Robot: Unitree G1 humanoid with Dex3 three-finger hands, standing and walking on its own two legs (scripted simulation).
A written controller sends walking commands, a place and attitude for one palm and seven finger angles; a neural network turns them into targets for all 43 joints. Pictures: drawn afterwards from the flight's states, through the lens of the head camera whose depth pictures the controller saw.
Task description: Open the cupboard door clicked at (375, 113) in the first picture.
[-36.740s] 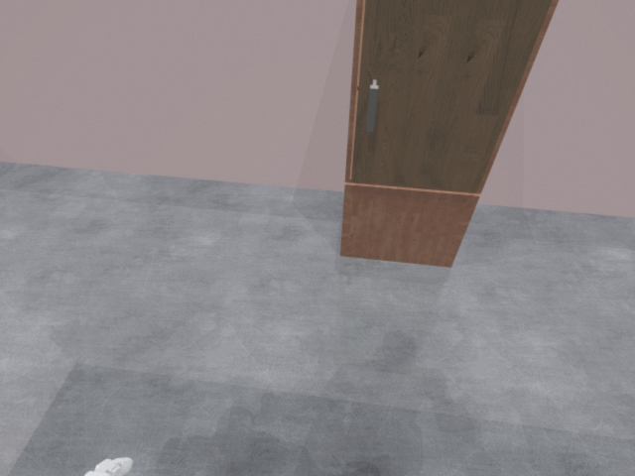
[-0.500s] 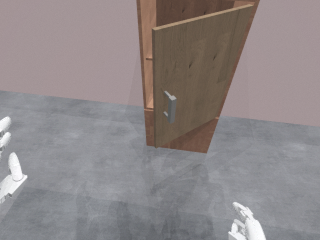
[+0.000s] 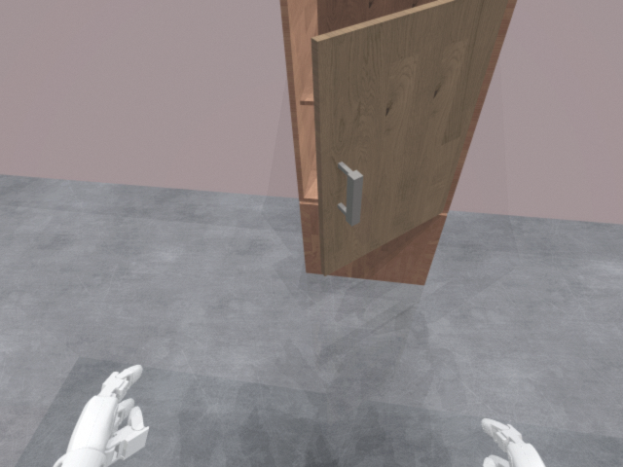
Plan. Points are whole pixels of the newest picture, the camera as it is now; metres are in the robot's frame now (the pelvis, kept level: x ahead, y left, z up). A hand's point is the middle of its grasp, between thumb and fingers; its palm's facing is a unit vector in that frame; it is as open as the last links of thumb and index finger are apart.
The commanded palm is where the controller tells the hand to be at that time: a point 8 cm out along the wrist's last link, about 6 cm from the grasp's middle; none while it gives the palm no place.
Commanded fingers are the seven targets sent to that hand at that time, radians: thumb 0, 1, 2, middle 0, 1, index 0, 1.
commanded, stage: let the arm hang, fingers relaxed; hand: left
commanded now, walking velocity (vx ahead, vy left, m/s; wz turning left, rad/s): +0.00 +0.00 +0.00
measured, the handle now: (348, 193) +0.63 -0.03 -0.05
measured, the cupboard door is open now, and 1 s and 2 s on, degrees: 41 41 41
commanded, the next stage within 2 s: look to check the result in 0.94 s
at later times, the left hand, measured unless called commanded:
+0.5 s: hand out of the picture -0.07 +0.18 -0.16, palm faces +0.05 -0.97 -0.25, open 7.3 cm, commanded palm none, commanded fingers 0.00 0.90 0.90 -0.20 -0.30 -0.20 -0.30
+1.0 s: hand out of the picture +0.00 +0.13 -0.17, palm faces +0.06 -0.98 -0.18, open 7.3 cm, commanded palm none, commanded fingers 0.00 0.90 0.90 -0.20 -0.30 -0.20 -0.30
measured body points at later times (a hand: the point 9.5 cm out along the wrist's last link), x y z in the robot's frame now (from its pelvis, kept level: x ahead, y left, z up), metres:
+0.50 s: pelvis -0.01 -0.01 +0.01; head +0.01 -0.03 +0.46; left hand -0.07 +0.23 -0.14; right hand -0.02 -0.23 -0.16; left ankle +0.05 +0.08 -0.73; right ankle +0.00 -0.13 -0.73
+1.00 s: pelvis +0.01 -0.03 +0.01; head +0.02 -0.04 +0.46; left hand +0.00 +0.18 -0.15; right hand -0.02 -0.24 -0.16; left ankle +0.05 +0.08 -0.73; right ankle +0.00 -0.13 -0.73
